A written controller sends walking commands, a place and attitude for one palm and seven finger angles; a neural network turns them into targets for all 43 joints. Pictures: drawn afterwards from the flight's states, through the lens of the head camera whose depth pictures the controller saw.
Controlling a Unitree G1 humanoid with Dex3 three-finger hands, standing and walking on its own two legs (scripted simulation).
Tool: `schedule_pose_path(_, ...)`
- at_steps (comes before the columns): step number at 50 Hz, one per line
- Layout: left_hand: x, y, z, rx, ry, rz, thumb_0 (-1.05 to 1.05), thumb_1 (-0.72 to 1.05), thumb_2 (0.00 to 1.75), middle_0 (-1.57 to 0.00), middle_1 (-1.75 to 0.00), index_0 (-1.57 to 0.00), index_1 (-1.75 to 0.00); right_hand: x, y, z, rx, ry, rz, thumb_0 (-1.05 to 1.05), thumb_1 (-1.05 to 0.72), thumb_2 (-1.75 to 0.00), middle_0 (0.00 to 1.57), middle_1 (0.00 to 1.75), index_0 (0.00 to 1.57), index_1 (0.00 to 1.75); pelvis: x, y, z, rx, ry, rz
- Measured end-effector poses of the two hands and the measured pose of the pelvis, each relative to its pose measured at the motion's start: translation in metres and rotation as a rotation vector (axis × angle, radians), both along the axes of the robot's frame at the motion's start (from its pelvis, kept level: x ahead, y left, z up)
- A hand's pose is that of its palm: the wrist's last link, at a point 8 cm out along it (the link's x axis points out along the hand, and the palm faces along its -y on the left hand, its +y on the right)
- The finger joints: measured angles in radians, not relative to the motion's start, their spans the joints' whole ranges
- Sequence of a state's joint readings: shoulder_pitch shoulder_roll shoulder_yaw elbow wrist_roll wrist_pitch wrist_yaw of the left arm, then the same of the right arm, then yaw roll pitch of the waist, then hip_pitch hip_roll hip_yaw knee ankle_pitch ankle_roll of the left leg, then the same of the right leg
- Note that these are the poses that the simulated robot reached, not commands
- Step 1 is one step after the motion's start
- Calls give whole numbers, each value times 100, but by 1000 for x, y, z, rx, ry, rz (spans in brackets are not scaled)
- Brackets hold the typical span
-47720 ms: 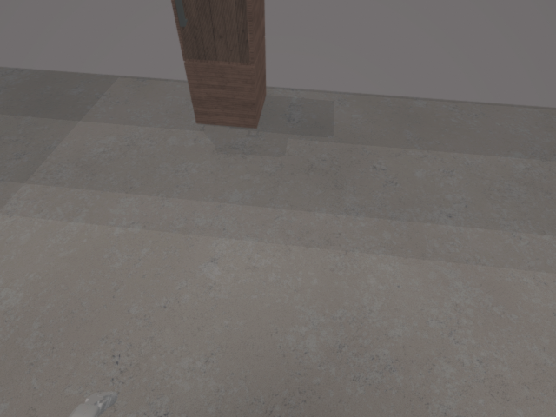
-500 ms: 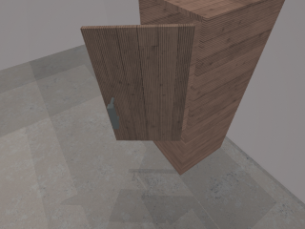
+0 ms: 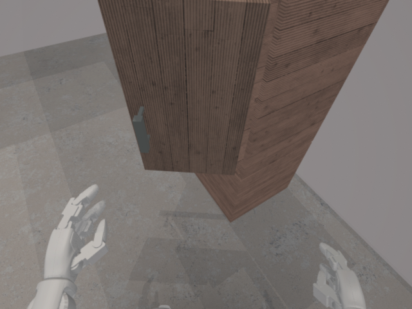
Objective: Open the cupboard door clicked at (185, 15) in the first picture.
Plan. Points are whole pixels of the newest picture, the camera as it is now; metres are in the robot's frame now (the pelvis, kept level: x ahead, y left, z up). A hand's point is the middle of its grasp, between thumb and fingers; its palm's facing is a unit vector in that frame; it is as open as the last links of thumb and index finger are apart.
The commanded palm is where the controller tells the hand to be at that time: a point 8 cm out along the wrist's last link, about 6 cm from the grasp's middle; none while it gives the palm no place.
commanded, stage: raise the hand with hooked fingers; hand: left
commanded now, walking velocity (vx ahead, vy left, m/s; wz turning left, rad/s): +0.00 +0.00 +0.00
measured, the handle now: (143, 129) +0.59 +0.21 -0.06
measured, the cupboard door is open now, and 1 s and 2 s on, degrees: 55 55 55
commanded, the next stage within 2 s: move the hooked fingers beside the handle in 1.82 s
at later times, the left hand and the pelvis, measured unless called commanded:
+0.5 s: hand (96, 269) +0.20 +0.22 -0.04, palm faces -0.07 -1.00 +0.00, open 10.7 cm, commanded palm +0.17 +0.28 -0.03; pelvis -0.04 +0.00 -0.08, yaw +0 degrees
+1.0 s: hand (64, 254) +0.22 +0.29 -0.03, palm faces +0.03 -1.00 -0.06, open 13.5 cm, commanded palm +0.21 +0.33 -0.03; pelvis -0.03 +0.03 -0.07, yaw +0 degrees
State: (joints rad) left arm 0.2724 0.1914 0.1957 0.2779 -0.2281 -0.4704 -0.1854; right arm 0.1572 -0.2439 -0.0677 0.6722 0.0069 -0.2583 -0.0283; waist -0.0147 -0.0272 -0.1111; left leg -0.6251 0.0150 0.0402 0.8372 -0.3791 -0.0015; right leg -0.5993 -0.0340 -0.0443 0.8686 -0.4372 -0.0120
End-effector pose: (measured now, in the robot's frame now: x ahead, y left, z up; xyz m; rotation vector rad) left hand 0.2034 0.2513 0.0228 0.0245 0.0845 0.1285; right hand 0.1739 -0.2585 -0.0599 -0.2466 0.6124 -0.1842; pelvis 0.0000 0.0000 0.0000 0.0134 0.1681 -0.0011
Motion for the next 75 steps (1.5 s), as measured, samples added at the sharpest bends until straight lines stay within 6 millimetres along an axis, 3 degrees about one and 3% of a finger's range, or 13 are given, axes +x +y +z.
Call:
schedule_pose_path(4, -31, -6, -42, -6, -21, -135, 0, 68, 80, -21, -45, -21, -44, 30, -7, -4, -42, -112, 81, 1, -91, -90, 20, 30, 20, 30, -12, -8, -33, -3, 68, 4)
schedule_pose_path(7, -60, -1, -74, -40, 31, -123, 1, 61, 77, -22, -49, -22, -49, 43, -6, -18, -66, -146, 123, 0, -91, -90, 20, 30, 20, 30, -18, -12, -56, -12, 100, 11)
schedule_pose_path(11, -78, 12, -77, -23, -28, -42, 1, 52, 74, -23, -55, -23, -54, 42, 5, -47, -63, -125, 151, 1, -91, -90, 20, 30, 20, 30, -26, -15, -78, -40, 112, 25)
schedule_pose_path(15, -63, 17, -57, 41, -150, -79, 1, 42, 70, -23, -61, -23, -60, 22, 23, -80, -18, -51, 152, 1, -91, -90, 20, 30, 20, 30, -35, -15, -89, -65, 112, 34)
schedule_pose_path(19, -33, 14, -53, 35, -107, -201, 1, 33, 66, -24, -67, -24, -66, -13, 36, -102, 48, 40, 104, 1, -91, -90, 21, 30, 20, 30, -43, -12, -89, -73, 118, 31)
schedule_pose_path(24, -18, 22, -61, -25, 54, -216, 1, 21, 61, -25, -74, -25, -74, -60, 36, -106, 84, 130, 6, 1, -90, -90, 21, 30, 21, 30, -45, -3, -78, -63, 129, 12)
schedule_pose_path(30, -22, 46, -50, 13, -16, -84, 0, 8, 55, -26, -83, -26, -83, -87, 22, -99, 25, 184, -43, 1, -90, -90, 21, 30, 20, 30, -42, 9, -73, -58, 142, 2)
schedule_pose_path(38, -15, 53, -69, 6, -12, -171, 0, -11, 47, -27, -95, -27, -95, -71, 16, -88, -63, 156, -19, 1, -90, -90, 21, 30, 20, 30, -41, 22, -79, -71, 153, 10)
schedule_pose_path(48, -4, 82, -48, 32, -74, -104, -1, -34, 37, -29, -110, -29, -110, -28, 47, -69, -41, 68, 71, 1, -90, -90, 21, 30, 20, 30, -34, 30, -72, -84, 159, 19)
schedule_pose_path(53, 1, 90, -56, 29, -16, -122, -1, -43, 33, -29, -116, -29, -115, -17, 58, -73, -18, 68, 109, 1, -90, -90, 21, 30, 20, 30, -31, 31, -73, -88, 166, 23)
schedule_pose_path(59, 13, 91, -58, 23, -18, -149, -1, -48, 31, -30, -119, -30, -118, -21, 54, -80, -25, 101, 105, 1, -90, -90, 21, 30, 21, 30, -30, 29, -75, -88, 175, 21)
schedule_pose_path(68, 33, 100, -53, 33, -27, -144, -1, -49, 30, -30, -120, -30, -119, -42, 32, -90, -36, 179, 55, 1, -90, -90, 21, 30, 20, 30, -28, 21, -77, -81, 191, 15)
schedule_pose_path(75, 37, 86, -55, 16, -20, -171, -1, -50, 30, -30, -120, -30, -120, -54, 16, -91, -43, 198, 20, 1, -90, -90, 21, 30, 20, 30, -27, 16, -76, -72, 198, 6)
